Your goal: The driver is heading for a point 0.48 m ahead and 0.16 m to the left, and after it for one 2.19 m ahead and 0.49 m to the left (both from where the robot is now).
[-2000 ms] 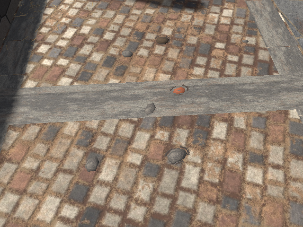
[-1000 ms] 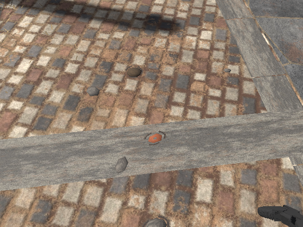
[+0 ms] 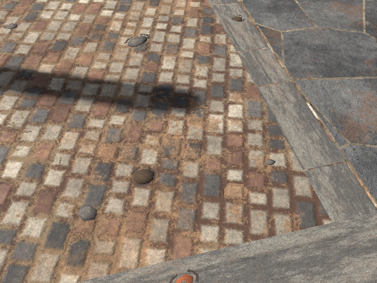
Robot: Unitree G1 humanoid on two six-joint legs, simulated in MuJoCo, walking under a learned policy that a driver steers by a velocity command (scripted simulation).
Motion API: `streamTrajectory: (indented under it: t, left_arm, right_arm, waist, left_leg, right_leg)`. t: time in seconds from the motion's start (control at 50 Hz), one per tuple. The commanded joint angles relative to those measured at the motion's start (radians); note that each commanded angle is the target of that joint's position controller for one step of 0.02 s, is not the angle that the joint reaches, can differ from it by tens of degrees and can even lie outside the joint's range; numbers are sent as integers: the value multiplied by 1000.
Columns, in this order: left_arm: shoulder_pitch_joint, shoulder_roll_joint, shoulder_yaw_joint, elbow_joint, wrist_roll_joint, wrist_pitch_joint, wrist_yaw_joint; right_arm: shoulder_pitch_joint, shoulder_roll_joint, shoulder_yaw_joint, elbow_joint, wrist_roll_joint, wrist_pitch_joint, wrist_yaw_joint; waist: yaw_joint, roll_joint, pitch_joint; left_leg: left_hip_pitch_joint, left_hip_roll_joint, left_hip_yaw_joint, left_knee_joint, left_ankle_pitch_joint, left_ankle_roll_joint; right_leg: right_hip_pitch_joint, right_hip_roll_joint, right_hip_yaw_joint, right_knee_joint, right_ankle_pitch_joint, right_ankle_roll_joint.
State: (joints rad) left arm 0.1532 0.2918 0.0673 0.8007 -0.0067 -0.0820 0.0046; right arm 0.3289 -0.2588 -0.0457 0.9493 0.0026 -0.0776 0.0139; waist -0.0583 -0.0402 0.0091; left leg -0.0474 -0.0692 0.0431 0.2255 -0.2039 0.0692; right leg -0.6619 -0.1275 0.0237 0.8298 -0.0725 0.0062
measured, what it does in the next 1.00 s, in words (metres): walks ahead, turning left: right foot, then left foot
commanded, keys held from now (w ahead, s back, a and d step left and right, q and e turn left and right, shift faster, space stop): w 0.10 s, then w+q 0.70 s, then w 0.20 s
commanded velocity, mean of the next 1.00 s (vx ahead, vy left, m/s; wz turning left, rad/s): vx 0.50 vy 0.00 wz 0.36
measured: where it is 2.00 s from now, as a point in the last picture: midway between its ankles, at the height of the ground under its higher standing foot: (106, 149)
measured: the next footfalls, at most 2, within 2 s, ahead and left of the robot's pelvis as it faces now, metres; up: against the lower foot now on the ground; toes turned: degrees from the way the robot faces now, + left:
right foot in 0.22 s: +0.32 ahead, -0.14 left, +0.00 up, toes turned +0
left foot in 0.74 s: +0.55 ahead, +0.16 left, +0.00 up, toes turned +21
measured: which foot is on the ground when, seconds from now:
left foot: down 0.00-0.24, up 0.26-0.72, down 0.74-1.00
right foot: up 0.00-0.20, down 0.22-0.74, up 0.76-1.00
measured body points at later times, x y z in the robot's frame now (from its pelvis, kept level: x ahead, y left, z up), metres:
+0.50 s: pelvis +0.29 -0.04 +0.00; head +0.30 -0.04 +0.45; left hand +0.30 +0.24 -0.13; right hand +0.45 -0.30 -0.12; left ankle +0.37 +0.14 -0.67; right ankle +0.28 -0.14 -0.75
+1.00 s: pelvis +0.55 +0.09 +0.00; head +0.57 +0.12 +0.45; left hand +0.60 +0.41 -0.11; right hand +0.71 -0.13 -0.11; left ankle +0.51 +0.15 -0.75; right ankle +0.72 -0.04 -0.67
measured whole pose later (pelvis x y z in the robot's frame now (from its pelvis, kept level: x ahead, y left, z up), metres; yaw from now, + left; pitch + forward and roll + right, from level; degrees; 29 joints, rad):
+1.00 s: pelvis +0.55 +0.09 +0.00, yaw +24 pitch +1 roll +0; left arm 0.09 0.30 0.06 0.81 0.00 -0.09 0.00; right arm 0.31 -0.25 -0.06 0.80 0.01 -0.06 0.01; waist -0.04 -0.04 0.04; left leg -0.15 -0.10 -0.02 0.31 -0.17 0.10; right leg -0.64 -0.13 0.04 0.93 -0.16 0.03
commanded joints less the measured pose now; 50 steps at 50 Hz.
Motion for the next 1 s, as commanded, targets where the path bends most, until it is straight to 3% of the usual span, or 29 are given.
streamTrajectory:
  t: [0.02, 0.12, 0.18, 0.2, 0.22, 0.24, 0.26, 0.28, 0.3, 0.32, 0.34, 0.38, 0.44, 0.54, 0.64, 0.68, 0.7, 0.72, 0.74, 0.76, 0.78, 0.8, 0.82, 0.84, 0.86, 0.88, 0.92, 1.0]
  left_arm:
    - [-107, 13, -11, -80, -3, -14, -15]
    - [-242, 33, -15, -135, -11, -22, -44]
    - [-160, 89, 7, -126, -7, -26, -46]
    - [-24, 128, 29, -88, -8, -27, -39]
    - [162, 179, 48, -45, 4, -26, -28]
    - [275, 277, 74, -20, 22, -19, -21]
    - [283, 184, 48, -18, 13, -13, -21]
    - [202, 130, 29, -23, 6, -12, -16]
    - [123, 100, 20, -31, 4, -14, -13]
    - [64, 68, 11, -27, 6, -18, -16]
    - [23, 47, 5, -25, 15, -27, -19]
    - [-15, 43, 10, -12, 19, -38, -24]
    - [-14, 78, 23, 12, 25, -48, -15]
    - [33, 123, 36, 36, 18, -34, 8]
    - [112, 166, 54, 67, -9, 2, 13]
    - [100, 191, 62, 63, -19, 17, 14]
    - [87, 203, 66, 58, -24, 25, 15]
    - [65, 202, 64, 52, -29, 35, 15]
    - [77, 174, 51, 43, -17, 34, 17]
    - [146, 37, 10, -9, 27, 17, 11]
    - [108, 50, -1, -32, 2, -26, 0]
    - [-7, 124, 16, -60, -41, -54, -11]
    - [-18, 117, 11, -57, -44, -69, -12]
    - [-8, 116, 14, -37, -19, -72, -3]
    - [10, 129, 23, -21, -3, -62, 0]
    - [27, 128, 26, -14, 0, -47, -4]
    - [34, 97, 21, -8, 9, -25, -5]
    - [-83, 64, 7, -42, 13, -14, -7]
  right_arm:
    - [-29, -171, -32, -55, 8, -16, -14]
    - [77, -177, -35, -6, 19, 5, -20]
    - [67, -207, -45, -7, 19, 21, -25]
    - [48, -203, -42, -12, 15, 27, -24]
    - [37, -172, -28, -34, 3, 26, -24]
    - [165, -38, 11, -54, 2, 9, -15]
    - [159, -78, 4, -33, 21, -8, -11]
    - [56, -175, -27, -64, 51, -14, -12]
    - [-6, -174, -30, -83, 54, -14, -17]
    - [-32, -155, -32, -87, 41, -7, -23]
    - [-9, -133, -38, -79, 33, 8, -26]
    - [29, -73, -32, -73, 33, 39, -26]
    - [-27, -72, -38, -116, 25, 61, -28]
    - [-184, -51, -27, -171, 16, 44, 7]
    - [-309, -66, -24, -247, 17, 46, 35]
    - [-288, -93, -36, -264, 16, 51, 41]
    - [-229, -117, -50, -259, 18, 54, 40]
    - [-93, -155, -76, -228, 23, 56, 36]
    - [90, -233, -117, -176, 28, 62, 20]
    - [112, -359, -143, -168, 38, 64, 2]
    - [107, -331, -122, -217, 24, 43, 12]
    - [86, -250, -98, -213, 14, 25, 19]
    - [44, -209, -87, -210, 15, 14, 17]
    - [-35, -165, -74, -222, 14, 11, 15]
    - [-93, -124, -59, -239, 4, 8, 11]
    - [-114, -117, -53, -248, -6, 8, 7]
    - [-96, -137, -56, -237, -1, 0, -1]
    - [-42, -160, -59, -206, 5, -2, -21]
  waist:
    - [3, 90, 65]
    - [-20, 80, 89]
    - [54, 117, 20]
    - [130, 117, -67]
    - [208, 99, -209]
    - [175, -128, -393]
    - [190, -174, -465]
    - [184, -117, -268]
    - [154, -72, -151]
    - [122, -40, -70]
    - [83, -61, -34]
    - [44, -61, -3]
    - [31, -34, 37]
    - [81, 6, 67]
    - [116, 15, 101]
    - [84, -11, 67]
    - [44, -27, 19]
    - [-38, -16, -53]
    - [-116, 37, -150]
    - [-29, 308, -202]
    - [-36, 259, -370]
    - [-73, 163, -264]
    - [-43, 121, -174]
    - [3, 60, -113]
    - [39, 71, -86]
    - [58, 87, -77]
    - [67, 73, -61]
    - [32, 79, -2]
  left_leg:
    - [-79, 237, -116, -125, 272, 131]
    - [86, 306, -134, -62, 331, 120]
    - [146, 316, -160, 86, 616, 95]
    - [107, 275, -136, 239, 720, 73]
    - [-72, 224, -114, 481, 577, 43]
    - [-489, 62, -48, 891, 95, -35]
    - [-602, 32, -175, 1045, -370, -34]
    - [-679, 93, -181, 1095, -322, -24]
    - [-676, 144, -147, 1065, -231, -22]
    - [-644, 175, -137, 1010, -171, -26]
    - [-579, 204, -146, 967, -124, -28]
    - [-512, 220, -138, 942, -92, -39]
    - [-582, 232, -152, 855, 22, -57]
    - [-574, 209, -75, 558, 259, -57]
    - [-628, 185, -23, 429, 163, -15]
    - [-558, 137, 26, 417, 56, 19]
    - [-465, 95, 60, 419, 6, 41]
    - [-282, 41, 89, 371, 27, 73]
    - [16, 30, 26, 340, 55, 115]
    - [324, 282, -479, 266, -69, 269]
    - [446, 408, -906, 74, -251, 380]
    - [403, 395, -801, 29, -201, 318]
    - [284, 362, -649, 45, -120, 276]
    - [138, 323, -531, 52, -5, 238]
    - [32, 291, -444, 37, 112, 218]
    - [-31, 278, -409, 15, 177, 214]
    - [-89, 263, -335, -19, 297, 221]
    - [-103, 214, -217, -55, 337, 180]
  right_leg:
    - [36, 28, -31, -192, 163, 1]
    - [23, 59, -13, -321, 147, -37]
    - [183, 110, -33, -350, 21, -72]
    - [382, 132, -56, -373, 33, -99]
    - [705, 38, 27, -309, 57, -148]
    - [1135, -247, 457, -335, -107, -296]
    - [1138, -312, 685, -478, -224, -320]
    - [984, -271, 533, -517, -274, -259]
    - [825, -233, 398, -554, -240, -225]
    - [686, -195, 301, -601, -182, -207]
    - [588, -160, 211, -641, -136, -187]
    - [479, -141, 111, -699, -78, -189]
    - [460, -142, -2, -737, -2, -201]
    - [520, -114, -162, -743, 70, -175]
    - [714, -175, -206, -669, 142, -154]
    - [761, -183, -231, -562, 404, -132]
    - [766, -175, -247, -453, 578, -119]
    - [724, -143, -277, -263, 671, -94]
    - [549, -100, -290, 10, 533, -48]
    - [109, 63, -267, 384, -255, 26]
    - [-64, 173, 2, 560, -550, 29]
    - [-172, 117, 60, 573, -467, 1]
    - [-169, 65, 50, 503, -377, -25]
    - [-100, 19, 47, 411, -306, -26]
    - [-20, -12, 51, 343, -256, -24]
    - [35, -22, 50, 315, -228, -18]
    - [63, -21, 29, 239, -188, 7]
    - [19, -1, 7, -21, 53, 41]
Velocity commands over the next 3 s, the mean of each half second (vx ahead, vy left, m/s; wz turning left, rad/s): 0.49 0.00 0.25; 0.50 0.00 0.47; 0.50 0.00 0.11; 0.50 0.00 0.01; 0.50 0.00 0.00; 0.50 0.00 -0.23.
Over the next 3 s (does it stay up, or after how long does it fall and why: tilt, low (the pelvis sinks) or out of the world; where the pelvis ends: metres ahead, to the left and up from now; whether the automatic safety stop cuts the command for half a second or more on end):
stays up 1.58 0.58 -0.01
